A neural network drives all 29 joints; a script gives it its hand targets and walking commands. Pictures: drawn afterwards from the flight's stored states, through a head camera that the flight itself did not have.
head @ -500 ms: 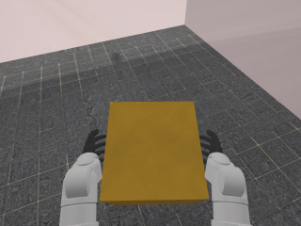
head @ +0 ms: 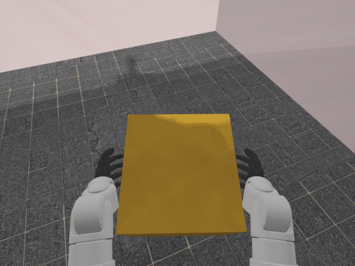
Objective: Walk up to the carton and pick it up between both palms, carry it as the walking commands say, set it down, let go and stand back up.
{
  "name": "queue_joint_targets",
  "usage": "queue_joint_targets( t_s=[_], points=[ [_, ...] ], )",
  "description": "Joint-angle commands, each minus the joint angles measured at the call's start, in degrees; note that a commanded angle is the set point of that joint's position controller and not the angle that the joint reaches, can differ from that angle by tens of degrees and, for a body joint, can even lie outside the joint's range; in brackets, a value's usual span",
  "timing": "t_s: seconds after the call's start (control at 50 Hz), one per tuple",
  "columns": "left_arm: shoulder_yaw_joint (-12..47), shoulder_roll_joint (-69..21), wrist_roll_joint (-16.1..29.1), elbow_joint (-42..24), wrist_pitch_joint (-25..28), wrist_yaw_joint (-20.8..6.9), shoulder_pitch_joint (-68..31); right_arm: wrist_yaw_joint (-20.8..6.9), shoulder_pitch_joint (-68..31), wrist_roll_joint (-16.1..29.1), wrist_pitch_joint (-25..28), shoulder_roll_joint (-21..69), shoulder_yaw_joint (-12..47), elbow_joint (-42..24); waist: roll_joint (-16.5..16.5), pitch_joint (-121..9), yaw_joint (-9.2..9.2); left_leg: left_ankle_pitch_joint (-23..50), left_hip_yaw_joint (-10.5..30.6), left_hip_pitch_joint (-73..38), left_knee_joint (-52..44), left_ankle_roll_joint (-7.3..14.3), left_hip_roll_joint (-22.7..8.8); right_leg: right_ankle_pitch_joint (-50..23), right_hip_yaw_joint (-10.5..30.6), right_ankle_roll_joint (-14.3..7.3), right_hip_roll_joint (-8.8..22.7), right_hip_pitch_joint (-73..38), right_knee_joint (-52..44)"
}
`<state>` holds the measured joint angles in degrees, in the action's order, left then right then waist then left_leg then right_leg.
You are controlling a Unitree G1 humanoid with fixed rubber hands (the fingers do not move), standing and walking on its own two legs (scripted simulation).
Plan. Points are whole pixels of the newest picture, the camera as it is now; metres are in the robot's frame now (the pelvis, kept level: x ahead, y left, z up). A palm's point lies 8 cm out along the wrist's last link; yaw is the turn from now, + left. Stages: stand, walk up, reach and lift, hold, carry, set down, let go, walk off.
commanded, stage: carry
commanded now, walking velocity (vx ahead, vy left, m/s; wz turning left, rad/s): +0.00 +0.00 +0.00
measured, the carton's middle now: (179, 178) +0.33 +0.00 -0.02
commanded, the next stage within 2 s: none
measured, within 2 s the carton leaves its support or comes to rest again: neither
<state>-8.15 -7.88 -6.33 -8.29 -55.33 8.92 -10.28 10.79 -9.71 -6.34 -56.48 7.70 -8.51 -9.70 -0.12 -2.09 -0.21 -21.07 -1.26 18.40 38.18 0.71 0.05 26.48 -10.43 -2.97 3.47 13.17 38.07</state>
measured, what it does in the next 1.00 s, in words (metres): walks ahead: right foot, then left foot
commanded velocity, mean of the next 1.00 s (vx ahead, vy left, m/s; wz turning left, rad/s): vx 0.00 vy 0.00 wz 0.00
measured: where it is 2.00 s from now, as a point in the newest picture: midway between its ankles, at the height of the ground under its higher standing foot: (180, 216)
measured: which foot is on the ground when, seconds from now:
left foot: down 0.00-0.20, up 0.22-0.34, down 0.36-0.54, up 0.56-0.70, down 0.72-0.90, up 0.92-1.00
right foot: down 0.00-0.06, up 0.08-0.16, down 0.18-0.40, up 0.42-0.50, down 0.52-0.74, up 0.76-0.84, down 0.86-1.00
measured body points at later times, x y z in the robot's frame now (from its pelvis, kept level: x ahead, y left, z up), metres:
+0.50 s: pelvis +0.13 -0.01 -0.01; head +0.18 -0.02 +0.44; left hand +0.43 +0.15 +0.05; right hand +0.43 -0.17 +0.05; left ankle +0.05 +0.13 -0.72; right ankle +0.06 -0.08 -0.72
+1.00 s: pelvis +0.28 -0.03 -0.01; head +0.30 -0.06 +0.44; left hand +0.57 +0.13 +0.04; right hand +0.57 -0.20 +0.02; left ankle +0.21 +0.11 -0.69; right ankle +0.18 -0.09 -0.72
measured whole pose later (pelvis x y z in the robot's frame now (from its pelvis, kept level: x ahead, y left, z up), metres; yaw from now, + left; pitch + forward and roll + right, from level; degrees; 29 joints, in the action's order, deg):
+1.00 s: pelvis +0.28 -0.03 -0.01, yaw +0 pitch +2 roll +3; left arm -7.8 -7.7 -7.4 -4.6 -50.2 8.2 -9.3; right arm 9.0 -9.4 -7.9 -50.5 7.6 -8.8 -4.9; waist 0.5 -0.2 -0.2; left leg -29.2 -1.8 19.7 51.4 -0.1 0.0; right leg 30.5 -10.2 -2.9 3.5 11.0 40.1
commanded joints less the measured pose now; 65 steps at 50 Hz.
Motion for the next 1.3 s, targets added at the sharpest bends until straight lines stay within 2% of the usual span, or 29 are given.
queue_joint_targets(
  t_s=[0.0,0.04,0.06,0.1,0.16,0.2,0.28,0.34,0.38,0.42,0.44,0.5,0.54,0.58,0.66,0.7,0.74,0.78,0.84,0.86,0.9,1.0,1.08,1.12,1.16,1.18,1.22,1.26,1.28],
  points=[
    [30.63,-44.34,16.92,-4.96,3.39,-13.53,-23.22,-14.07,-30.16,16.84,4.58,42.98,33.37,-8.45,9.07,-24.45,1.15,41.36,0.27,-13.73,-7.30,3.33,-3.77,-59.35,2.20,2.67,6.47,-8.03,7.56],
    [36.67,-48.05,18.40,-11.55,3.60,-13.93,-22.48,-14.59,-23.65,18.08,4.48,49.58,37.59,-8.90,-10.63,-27.62,2.38,95.95,10.53,-37.11,0.92,8.63,-12.45,-13.78,-0.77,4.90,-1.31,13.97,14.65],
    [39.46,-49.64,19.45,-17.53,3.37,-13.57,-24.47,-14.60,-22.89,19.16,4.07,51.27,38.95,-12.93,-18.69,-24.75,2.68,106.26,13.00,-44.63,0.97,9.21,-14.16,11.93,0.09,4.47,-3.96,25.56,15.89],
    [41.64,-53.42,22.35,-20.49,-0.09,-13.09,-22.10,-13.55,-20.76,20.99,1.01,54.68,41.14,-17.87,-15.03,-22.60,3.39,102.85,13.72,-47.37,1.53,9.48,-14.46,12.69,0.64,4.75,-3.92,30.01,5.23],
    [34.14,-44.93,16.81,-6.96,-2.25,-13.66,-18.06,-13.59,-16.74,14.29,-0.86,46.38,33.97,-3.70,-8.28,-28.40,1.03,66.47,4.79,-22.78,5.58,4.89,-9.22,-19.08,2.96,4.67,0.55,-0.05,-16.48],
    [32.28,-43.41,15.83,-6.80,-0.85,-14.44,-19.94,-14.05,-21.36,14.36,0.27,43.22,34.98,-7.62,18.35,-25.02,0.20,-0.22,-3.27,12.35,16.32,-0.94,0.71,-91.91,13.70,-2.71,14.46,-27.87,-4.96],
    [26.84,-41.33,11.52,3.04,2.88,-15.38,-24.02,-15.13,-29.99,12.93,3.81,42.42,32.00,1.43,13.03,-12.76,-0.09,-10.13,-3.31,12.25,3.58,-0.14,-1.53,-70.71,8.82,-4.32,13.49,-20.82,-6.39],
    [32.67,-45.18,17.16,-10.21,4.40,-13.20,-26.83,-15.00,-28.38,18.11,5.06,46.60,33.87,-6.41,8.65,-23.11,1.32,29.90,-3.13,-8.05,-9.86,0.66,-0.76,-76.76,3.79,0.71,8.29,-14.81,10.54],
    [33.99,-45.79,16.17,-7.27,4.40,-13.61,-22.23,-15.06,-25.83,16.61,5.81,45.68,34.87,-6.54,-9.87,-26.36,2.02,83.72,6.50,-29.98,-1.18,6.18,-9.59,-24.60,1.25,4.34,0.37,8.06,15.93],
    [36.96,-48.75,17.90,-12.66,3.28,-13.75,-21.46,-14.58,-23.31,18.63,4.83,50.73,37.95,-11.08,-17.46,-23.44,3.01,103.56,14.54,-45.80,1.46,10.67,-14.71,16.07,2.84,4.71,-3.63,28.97,10.57],
    [44.19,-53.92,23.35,-26.50,1.59,-13.01,-22.72,-13.89,-19.75,22.68,2.55,56.86,43.95,-21.19,-15.87,-23.78,3.67,101.03,13.60,-48.15,3.09,9.74,-14.98,14.18,2.26,5.05,-3.85,30.78,5.45],
    [35.28,-46.47,17.60,-10.19,-1.01,-13.62,-17.31,-13.23,-17.20,15.54,0.73,46.73,35.85,-8.69,-6.16,-29.29,1.33,69.02,1.97,-21.03,12.37,3.98,-8.07,-24.85,3.28,4.60,0.69,-3.31,-16.08],
    [32.82,-43.29,15.59,-6.53,1.31,-14.80,-19.12,-14.49,-19.83,13.44,2.59,43.36,34.74,-5.55,19.47,-21.45,-0.52,-12.72,-5.62,19.87,24.81,-1.59,4.16,-99.16,15.27,-3.43,15.66,-31.65,-5.65],
    [30.62,-40.97,13.76,-3.42,2.56,-14.95,-24.14,-14.59,-25.11,12.72,3.45,41.70,33.21,-1.19,14.47,-11.93,-0.21,-13.82,-2.97,23.19,22.39,-0.55,1.04,-89.72,14.90,-6.39,15.23,-27.14,-6.84],
    [29.45,-43.68,12.77,0.71,7.02,-15.15,-26.08,-15.63,-28.80,12.76,7.79,43.61,31.27,2.08,12.60,-12.94,0.21,0.91,-8.39,5.66,-1.27,-0.70,1.15,-73.71,3.97,-1.80,9.63,-15.78,-2.17],
    [26.49,-38.68,10.29,6.15,8.19,-14.36,-23.46,-15.89,-25.12,10.44,8.61,40.44,27.96,9.78,7.05,-20.85,1.33,38.07,0.35,-11.82,-5.68,2.70,-2.09,-64.88,3.05,1.57,6.52,-8.07,12.45],
    [33.17,-44.12,14.60,-6.37,9.92,-14.31,-27.18,-15.98,-32.50,16.45,11.39,44.59,33.94,-5.27,-13.43,-25.20,2.68,94.69,13.00,-34.45,-1.38,11.45,-14.28,2.27,2.84,5.01,-3.90,15.43,22.92],
    [39.04,-49.11,19.48,-15.39,8.36,-13.88,-24.88,-14.84,-27.83,18.92,9.78,48.82,38.52,-14.55,-12.94,-24.52,2.58,99.47,16.07,-45.21,1.28,12.91,-16.56,17.52,5.23,3.67,-3.24,27.01,10.39],
    [39.01,-49.57,20.35,-15.69,2.95,-13.64,-20.83,-13.23,-23.66,18.05,4.56,49.52,39.65,-15.77,-6.98,-26.56,0.93,80.52,5.83,-29.75,8.17,7.49,-10.86,-4.98,4.70,5.08,-0.63,8.12,-16.24],
    [37.87,-45.00,18.51,-14.56,2.64,-13.49,-19.92,-13.82,-13.52,15.32,3.77,46.87,36.23,-5.80,-9.01,-30.00,1.35,57.31,2.80,-14.72,8.92,3.50,-8.48,-26.23,6.10,3.62,2.53,-7.28,-12.71],
    [30.40,-39.83,12.33,1.43,4.66,-14.94,-18.28,-14.99,-18.71,10.41,5.98,40.03,31.23,2.63,17.08,-20.31,-0.60,-11.96,-5.26,19.55,22.50,-0.83,3.72,-98.56,17.18,-4.47,15.73,-30.13,-5.15],
    [27.32,-39.49,10.01,5.40,9.03,-15.51,-23.55,-16.08,-29.86,11.37,10.09,40.11,30.98,4.37,12.73,-11.34,-0.41,-4.18,-7.10,9.15,2.90,-0.20,0.26,-76.82,7.19,-1.45,10.45,-16.98,-6.20],
    [25.57,-37.00,10.16,4.29,12.83,-15.18,-25.01,-15.97,-31.80,11.80,13.50,38.06,29.86,4.59,6.11,-22.72,1.82,38.28,-5.11,-12.56,-4.87,2.72,-0.46,-76.75,2.21,4.42,5.41,-10.33,15.04],
    [31.45,-41.89,14.25,-7.87,14.18,-14.77,-26.40,-15.76,-29.01,16.11,14.62,44.70,34.75,-4.44,-14.65,-26.66,4.27,101.85,14.08,-47.28,3.03,14.52,-14.55,-4.97,3.54,7.82,-5.82,26.67,32.46],
    [32.99,-41.30,16.72,-11.04,13.02,-14.38,-23.85,-14.01,-22.39,15.09,13.77,45.21,34.06,-6.26,-17.18,-24.23,5.29,96.95,21.46,-52.78,4.47,14.88,-18.29,27.58,17.94,5.31,-2.84,40.73,24.29],
    [42.44,-48.08,24.93,-30.98,9.96,-13.19,-26.24,-12.30,-24.49,22.00,10.84,52.11,42.93,-26.37,-12.75,-22.79,4.45,85.79,19.97,-47.07,5.79,11.90,-17.10,25.15,18.67,4.80,1.78,37.85,7.83],
    [38.89,-45.83,20.03,-15.79,5.26,-13.65,-18.76,-12.42,-20.01,17.20,6.16,48.52,40.76,-14.17,-4.75,-24.43,0.60,61.84,1.54,-23.14,14.35,4.72,-8.47,-8.09,10.16,5.34,0.73,6.92,-23.14],
    [25.08,-32.53,9.38,10.95,6.69,-15.21,-13.92,-13.82,-15.61,5.41,7.54,34.36,27.91,10.61,24.05,-23.67,-0.87,-13.26,-3.62,19.11,24.50,-1.20,4.36,-94.65,23.30,-0.12,13.97,-28.96,-9.04],
    [30.79,-38.70,12.79,1.78,8.24,-15.83,-14.90,-15.04,-14.62,8.88,8.36,39.63,31.96,4.27,16.54,-23.08,-0.70,-11.70,0.85,13.81,24.42,0.15,1.44,-94.20,20.55,-4.56,15.98,-23.18,-6.89]
  ],
)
